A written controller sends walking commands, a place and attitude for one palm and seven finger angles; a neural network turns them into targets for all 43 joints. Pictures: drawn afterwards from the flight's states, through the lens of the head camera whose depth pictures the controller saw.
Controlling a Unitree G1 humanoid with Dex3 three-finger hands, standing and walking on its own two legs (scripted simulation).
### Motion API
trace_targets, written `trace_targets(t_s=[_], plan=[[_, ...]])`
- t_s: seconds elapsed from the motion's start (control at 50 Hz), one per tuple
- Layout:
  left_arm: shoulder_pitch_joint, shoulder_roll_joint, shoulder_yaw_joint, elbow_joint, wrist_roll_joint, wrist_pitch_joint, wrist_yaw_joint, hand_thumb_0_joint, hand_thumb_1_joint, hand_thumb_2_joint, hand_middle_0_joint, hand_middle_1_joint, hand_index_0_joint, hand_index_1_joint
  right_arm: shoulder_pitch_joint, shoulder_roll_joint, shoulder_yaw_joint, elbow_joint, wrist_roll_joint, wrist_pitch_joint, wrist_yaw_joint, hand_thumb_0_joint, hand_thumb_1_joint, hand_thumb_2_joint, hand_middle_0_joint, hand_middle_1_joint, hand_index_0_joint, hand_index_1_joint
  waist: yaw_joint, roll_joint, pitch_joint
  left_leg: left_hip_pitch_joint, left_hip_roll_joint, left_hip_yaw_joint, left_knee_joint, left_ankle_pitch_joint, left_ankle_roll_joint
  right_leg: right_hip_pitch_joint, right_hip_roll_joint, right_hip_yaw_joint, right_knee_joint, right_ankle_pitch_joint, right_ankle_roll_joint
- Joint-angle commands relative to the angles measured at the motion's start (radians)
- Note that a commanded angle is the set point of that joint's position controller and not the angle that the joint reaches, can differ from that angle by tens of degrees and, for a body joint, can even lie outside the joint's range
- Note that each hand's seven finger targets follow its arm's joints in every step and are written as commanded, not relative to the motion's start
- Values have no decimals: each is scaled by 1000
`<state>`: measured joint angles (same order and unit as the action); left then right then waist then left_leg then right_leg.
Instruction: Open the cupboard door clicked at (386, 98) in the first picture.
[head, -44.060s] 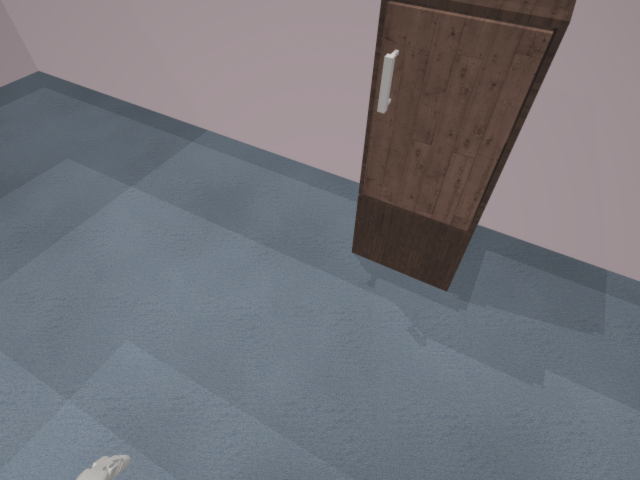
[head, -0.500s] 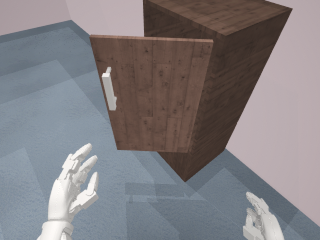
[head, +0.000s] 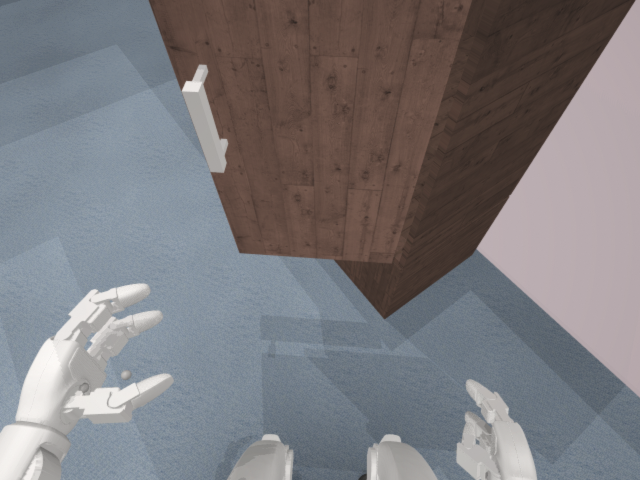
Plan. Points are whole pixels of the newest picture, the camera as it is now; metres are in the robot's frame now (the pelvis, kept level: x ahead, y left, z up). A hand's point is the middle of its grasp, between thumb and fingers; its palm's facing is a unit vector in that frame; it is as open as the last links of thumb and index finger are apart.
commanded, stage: raise the hand with hooked fingers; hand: left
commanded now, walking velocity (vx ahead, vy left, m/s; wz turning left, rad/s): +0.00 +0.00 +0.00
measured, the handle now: (210, 121) +0.57 +0.19 +0.09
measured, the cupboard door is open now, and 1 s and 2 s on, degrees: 50 50 50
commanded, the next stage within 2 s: move the hooked fingers beside the handle in 1.28 s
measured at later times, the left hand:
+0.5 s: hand (44, 335) +0.25 +0.29 +0.09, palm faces +0.05 -1.00 -0.07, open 13.6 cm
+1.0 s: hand (51, 291) +0.29 +0.30 +0.10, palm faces -0.02 -1.00 -0.05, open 13.9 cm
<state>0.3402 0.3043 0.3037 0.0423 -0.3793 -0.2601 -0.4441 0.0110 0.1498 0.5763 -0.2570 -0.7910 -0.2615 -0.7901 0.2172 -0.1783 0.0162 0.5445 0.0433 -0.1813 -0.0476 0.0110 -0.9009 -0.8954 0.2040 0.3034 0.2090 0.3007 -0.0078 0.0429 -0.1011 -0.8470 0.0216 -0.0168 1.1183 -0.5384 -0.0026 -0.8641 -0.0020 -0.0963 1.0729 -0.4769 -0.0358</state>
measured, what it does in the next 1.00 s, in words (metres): stands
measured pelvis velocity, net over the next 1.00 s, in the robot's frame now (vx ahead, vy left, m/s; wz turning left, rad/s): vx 0.00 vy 0.03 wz -0.01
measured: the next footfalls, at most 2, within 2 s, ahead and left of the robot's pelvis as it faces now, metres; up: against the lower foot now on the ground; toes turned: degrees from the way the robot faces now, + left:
none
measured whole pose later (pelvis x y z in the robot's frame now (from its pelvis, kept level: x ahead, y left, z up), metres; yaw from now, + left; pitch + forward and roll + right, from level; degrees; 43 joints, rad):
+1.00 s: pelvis +0.00 +0.03 +0.03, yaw -1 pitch +12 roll -2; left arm -0.02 0.43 0.43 0.40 -0.37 -0.27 -0.54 -0.01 -0.49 0.30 -0.30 -1.20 -0.30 -1.20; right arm 0.32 -0.30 0.02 0.53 0.04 -0.19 -0.06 0.01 -0.90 -0.90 0.20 0.30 0.21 0.30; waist -0.01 0.02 -0.09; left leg -0.68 0.00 0.01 0.93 -0.46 0.04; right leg -0.69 -0.01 -0.07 0.86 -0.38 0.00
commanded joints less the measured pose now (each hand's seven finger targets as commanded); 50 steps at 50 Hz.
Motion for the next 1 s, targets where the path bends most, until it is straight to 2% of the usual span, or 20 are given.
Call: trace_targets(t_s=[0.0,0.04,0.06,0.12,0.18,0.22,0.26,0.3,0.32,0.36,0.42,0.46,0.5,0.54,0.62,0.68,0.76,0.82,0.92,0.98], plan=[[128,101,159,-266,-38,-151,111,0,-80,480,-270,-930,-270,-930,-58,-141,-91,-156,0,-85,-9,0,-900,-900,200,300,200,300,55,-49,-310,107,-33,-15,-174,418,12,369,-11,76,-160,447,36],[49,85,100,-176,-2,-190,103,0,-127,460,-273,-960,-273,-960,-36,-165,-91,-133,-6,-84,-6,0,-900,-900,200,300,200,300,3,-83,-216,77,-29,-19,-157,373,16,265,-1,67,-155,351,35],[18,86,80,-141,13,-208,88,0,-150,450,-275,-975,-275,-975,-20,-179,-93,-122,-6,-88,-7,0,-900,-900,200,300,200,300,-14,-62,-198,73,-29,-17,-152,343,18,221,0,64,-154,286,34],[-69,97,23,-85,14,-220,15,0,-220,420,-280,-1020,-280,-1020,3,-220,-88,-133,3,-104,-13,0,-900,-900,200,300,200,300,-38,-36,-152,77,-32,-22,-162,263,26,156,6,66,-179,143,18],[-124,211,91,-157,3,-213,-30,0,-290,390,-285,-1065,-285,-1065,19,-239,-86,-152,11,-116,-24,0,-900,-900,200,300,200,300,-9,26,-281,167,-29,-26,-204,281,30,228,3,67,-196,141,13],[-162,285,151,-203,-5,-205,-19,0,-337,370,-288,-1095,-288,-1095,21,-241,-81,-156,9,-116,-29,0,-900,-900,200,300,200,300,9,60,-302,205,-25,-33,-222,315,27,254,12,58,-189,166,4],[-159,278,176,-231,-19,-209,11,0,-383,350,-292,-1125,-292,-1125,15,-227,-72,-157,7,-114,-27,0,-900,-900,200,300,200,300,29,102,-301,255,-20,-43,-257,356,15,263,17,33,-185,186,0],[-142,256,190,-198,-28,-203,49,0,-430,330,-295,-1155,-295,-1155,17,-218,-69,-156,7,-108,-25,0,-900,-900,200,300,200,300,30,80,-268,257,-18,-45,-273,361,8,262,21,18,-192,191,3],[-154,272,210,-161,-31,-188,57,0,-453,320,-297,-1170,-297,-1170,18,-223,-65,-155,2,-102,-24,0,-900,-900,200,300,200,300,34,75,-250,243,-20,-49,-272,368,6,267,26,16,-193,199,-2],[-165,226,170,-62,-23,-149,53,0,-500,300,-300,-1200,-300,-1200,17,-228,-61,-155,7,-84,-19,0,-900,-900,200,300,200,300,16,74,-171,217,-19,-43,-289,308,-1,232,22,7,-210,164,5],[-226,200,104,30,1,-77,16,0,-500,300,-300,-1200,-300,-1200,32,-245,-56,-172,14,-72,-21,0,-900,-900,200,300,200,300,-9,54,-121,215,-17,-51,-315,257,0,209,24,4,-234,140,5],[-294,232,98,26,15,-45,-12,0,-500,300,-300,-1200,-300,-1200,36,-254,-56,-181,18,-73,-23,0,-900,-900,200,300,200,300,-13,58,-159,237,-16,-52,-321,253,2,221,22,9,-245,145,8],[-368,263,108,21,20,-36,-27,0,-500,300,-300,-1200,-300,-1200,40,-257,-53,-183,16,-77,-31,0,-900,-900,200,300,200,300,-20,23,-180,249,-16,-58,-326,249,8,233,23,14,-256,142,9],[-466,320,153,-17,11,-61,-35,0,-500,300,-300,-1200,-300,-1200,40,-257,-48,-177,11,-78,-37,0,-900,-900,200,300,200,300,-15,48,-224,285,-17,-56,-324,275,6,258,27,22,-257,155,3],[-513,402,250,2,-11,-123,-23,0,-500,300,-300,-1200,-300,-1200,43,-251,-41,-151,-1,-87,-43,0,-900,-900,200,300,200,300,13,61,-254,313,-20,-62,-320,357,-5,294,32,24,-247,202,-7],[-509,377,235,89,-10,-120,-45,0,-500,300,-300,-1200,-300,-1200,50,-249,-41,-134,4,-79,-41,0,-900,-900,200,300,200,300,8,84,-247,332,-14,-58,-329,392,-11,283,28,20,-251,221,-3],[-537,373,211,207,-10,-43,-98,0,-500,300,-300,-1200,-300,-1200,58,-261,-42,-132,12,-66,-42,0,-900,-900,200,300,200,300,4,85,-220,314,-18,-43,-341,402,-5,303,22,23,-276,253,0],[-508,345,186,215,-19,-14,-122,0,-500,300,-300,-1200,-300,-1200,65,-265,-48,-151,12,-67,-37,0,-900,-900,200,300,200,300,7,22,-231,308,-20,-40,-338,424,5,328,24,25,-287,283,0],[-527,408,248,141,-21,-75,-88,0,-500,300,-300,-1200,-300,-1200,73,-264,-57,-153,0,-67,-25,0,-900,-900,200,300,200,300,17,27,-255,309,-24,-32,-329,446,4,341,28,32,-276,306,-2],[-534,400,261,148,-23,-113,-66,0,-500,300,-300,-1200,-300,-1200,75,-257,-55,-149,-1,-60,-22,0,-900,-900,200,300,200,300,13,34,-250,301,-24,-26,-334,416,5,336,28,36,-275,286,3]])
